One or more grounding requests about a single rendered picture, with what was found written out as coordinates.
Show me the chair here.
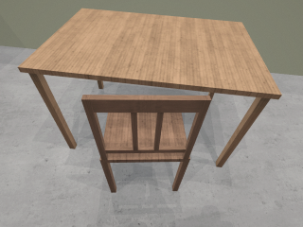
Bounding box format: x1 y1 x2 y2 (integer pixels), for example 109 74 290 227
81 95 211 193

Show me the table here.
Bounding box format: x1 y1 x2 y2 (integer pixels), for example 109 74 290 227
18 8 282 167

